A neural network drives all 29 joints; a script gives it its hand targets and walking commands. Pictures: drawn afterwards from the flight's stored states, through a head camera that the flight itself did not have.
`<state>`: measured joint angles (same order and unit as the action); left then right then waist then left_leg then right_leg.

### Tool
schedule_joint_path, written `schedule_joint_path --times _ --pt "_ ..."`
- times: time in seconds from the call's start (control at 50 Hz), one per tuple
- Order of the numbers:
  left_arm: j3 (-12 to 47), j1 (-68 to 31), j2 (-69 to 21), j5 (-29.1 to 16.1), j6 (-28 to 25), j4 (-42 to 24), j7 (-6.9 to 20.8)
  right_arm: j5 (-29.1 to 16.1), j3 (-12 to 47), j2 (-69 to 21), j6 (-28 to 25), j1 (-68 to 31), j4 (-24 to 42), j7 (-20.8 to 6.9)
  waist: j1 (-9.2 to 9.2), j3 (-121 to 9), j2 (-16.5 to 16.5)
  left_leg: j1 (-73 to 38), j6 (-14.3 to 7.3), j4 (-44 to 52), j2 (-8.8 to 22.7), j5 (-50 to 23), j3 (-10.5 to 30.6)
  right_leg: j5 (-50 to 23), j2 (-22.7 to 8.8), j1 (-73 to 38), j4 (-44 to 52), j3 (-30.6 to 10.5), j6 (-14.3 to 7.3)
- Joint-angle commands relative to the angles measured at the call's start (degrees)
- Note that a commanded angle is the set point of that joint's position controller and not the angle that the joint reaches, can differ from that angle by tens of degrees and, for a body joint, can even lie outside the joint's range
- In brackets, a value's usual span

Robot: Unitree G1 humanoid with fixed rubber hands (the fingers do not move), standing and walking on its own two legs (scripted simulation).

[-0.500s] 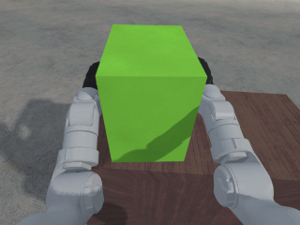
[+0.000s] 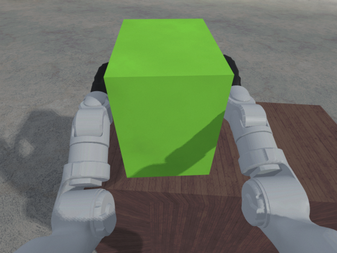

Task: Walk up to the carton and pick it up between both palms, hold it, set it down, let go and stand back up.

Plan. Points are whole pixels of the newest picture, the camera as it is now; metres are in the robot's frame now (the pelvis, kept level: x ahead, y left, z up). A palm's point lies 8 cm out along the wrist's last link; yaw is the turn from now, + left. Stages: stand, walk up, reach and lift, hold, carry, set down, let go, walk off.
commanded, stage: reach and lift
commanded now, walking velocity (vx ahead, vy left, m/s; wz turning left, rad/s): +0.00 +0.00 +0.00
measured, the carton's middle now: (165, 96) +0.44 +0.00 +0.20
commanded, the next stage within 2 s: hold in 0.16 s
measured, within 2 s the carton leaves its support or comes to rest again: neither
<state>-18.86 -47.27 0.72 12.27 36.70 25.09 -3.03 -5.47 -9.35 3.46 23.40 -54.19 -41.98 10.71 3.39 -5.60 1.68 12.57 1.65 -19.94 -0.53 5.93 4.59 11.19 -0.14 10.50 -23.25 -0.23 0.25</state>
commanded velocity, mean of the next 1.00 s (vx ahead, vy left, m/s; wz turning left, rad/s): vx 0.00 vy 0.00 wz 0.00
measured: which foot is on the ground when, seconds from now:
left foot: down 0.00-1.00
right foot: down 0.00-1.00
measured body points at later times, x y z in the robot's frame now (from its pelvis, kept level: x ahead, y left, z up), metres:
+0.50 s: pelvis +0.00 +0.00 +0.00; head -0.07 +0.01 +0.45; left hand +0.39 +0.15 +0.24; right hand +0.40 -0.15 +0.27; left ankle +0.06 +0.14 -0.74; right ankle +0.01 -0.12 -0.74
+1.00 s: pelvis +0.00 +0.00 +0.00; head -0.07 +0.01 +0.44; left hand +0.39 +0.15 +0.25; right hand +0.39 -0.15 +0.28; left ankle +0.06 +0.14 -0.74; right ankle +0.01 -0.12 -0.74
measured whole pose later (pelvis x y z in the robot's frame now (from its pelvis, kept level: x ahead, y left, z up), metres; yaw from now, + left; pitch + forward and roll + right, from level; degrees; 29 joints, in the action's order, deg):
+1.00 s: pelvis +0.00 +0.00 +0.00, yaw +0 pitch -2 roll +0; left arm -18.3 -47.7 0.7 12.3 47.4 17.4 -2.6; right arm -10.4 -7.6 5.4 33.9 -57.1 -37.0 12.5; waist 3.6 -8.1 1.7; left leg 12.6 1.6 -20.0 -0.4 5.7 4.6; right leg 10.9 0.0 10.5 -23.2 -0.2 0.3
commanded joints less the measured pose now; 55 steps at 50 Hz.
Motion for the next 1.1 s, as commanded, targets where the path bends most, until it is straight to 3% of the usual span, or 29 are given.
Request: schedule_joint_path --times 0.0,0.12,0.26,0.4,0.48,0.54,0.6,0.82,0.88,0.9,1.04,1.08 --pt "25.8 -49.8 -31.9 -11.5 -1.6 -10.8 8.2 -15.7 25.1 -40.6 0.5 -47.2 15.9 -2.9 2.36 -29.6 -0.8 -13.1 -1.1 -0.2 -2.9 -5.7 -4.0 -19.7 2.7 -14.8 6.3 0.2 4.3" --pt "25.0 -48.0 -31.1 -11.0 0.8 -12.2 8.8 -17.3 25.9 -39.7 3.0 -47.3 17.4 -2.6 1.76 -28.3 -0.4 -12.1 -1.5 0.3 -2.7 -4.5 -4.1 -17.8 3.0 -14.8 6.6 0.0 4.3" --pt "26.7 -50.8 -32.2 -12.0 2.6 -15.4 8.6 -18.9 26.3 -38.9 5.4 -49.0 19.8 -2.6 2.27 -29.6 -2.5 -12.8 -0.9 -0.1 -2.4 -4.8 -3.4 -15.1 3.6 -13.3 6.5 0.2 3.6" --pt "25.3 -52.5 -32.1 -11.3 4.2 -13.2 8.4 -18.7 24.6 -38.2 7.1 -50.6 15.8 -3.4 1.4 -24.8 -2.6 -10.6 -1.3 1.4 -1.9 1.2 -3.5 -6.4 3.6 -9.6 7.7 0.3 2.9" --pt "26.8 -52.7 -33.2 -12.4 4.6 -15.6 8.4 -19.7 24.9 -38.2 7.7 -50.7 17.7 -3.4 2.05 -27.9 -3.4 -11.6 -0.8 0.7 -1.8 -1.5 -3.2 -9.5 3.9 -10.6 7.2 0.3 2.7" --pt "25.2 -53.1 -32.0 -11.5 5.1 -15.5 8.5 -19.8 24.2 -38.1 8.7 -49.4 15.3 -3.5 1.44 -26.4 -2.8 -10.8 -1.1 1.2 -1.8 -0.1 -3.2 -7.9 3.8 -10.3 7.3 0.3 2.8" --pt "25.1 -53.0 -31.5 -11.4 5.8 -15.2 9.1 -19.7 23.5 -37.5 9.5 -48.6 13.6 -3.6 2.01 -25.1 -3.2 -10.3 -1.0 1.6 -1.8 1.0 -3.4 -7.5 3.6 -10.0 7.3 0.1 2.7" --pt "26.9 -54.7 -32.2 -12.9 6.2 -19.1 8.7 -21.6 24.9 -37.9 10.0 -50.3 18.2 -3.4 2.03 -29.6 -4.2 -11.8 -0.6 0.2 -1.8 -2.2 -3.0 -10.3 4.0 -10.4 6.4 0.4 2.7" --pt "26.2 -53.6 -31.8 -12.2 6.7 -17.5 8.7 -21.3 24.0 -36.9 10.5 -49.6 16.8 -3.4 2.12 -27.4 -4.4 -11.3 -0.4 0.6 -1.8 -1.4 -3.0 -9.3 4.0 -10.0 6.8 0.3 2.6" --pt "25.5 -53.5 -31.5 -11.9 6.9 -17.5 8.7 -21.5 24.4 -37.3 10.7 -49.5 16.9 -3.5 1.33 -27.2 -4.1 -10.9 -0.7 0.8 -1.9 -0.9 -3.2 -8.7 3.9 -10.2 6.7 0.3 2.7" --pt "26.1 -54.3 -31.7 -12.2 7.1 -17.4 8.9 -21.3 23.4 -36.6 11.0 -49.7 16.4 -3.4 2.32 -27.0 -5.0 -11.0 -0.3 0.6 -1.8 -0.8 -3.2 -8.6 3.8 -9.4 6.8 0.3 2.5" --pt "25.4 -53.8 -31.3 -11.8 7.2 -17.3 9.1 -21.2 23.5 -36.9 11.1 -49.8 16.0 -3.5 1.66 -26.1 -4.3 -10.4 -0.7 1.0 -1.7 -0.1 -3.2 -7.8 3.7 -9.7 6.8 0.2 2.6"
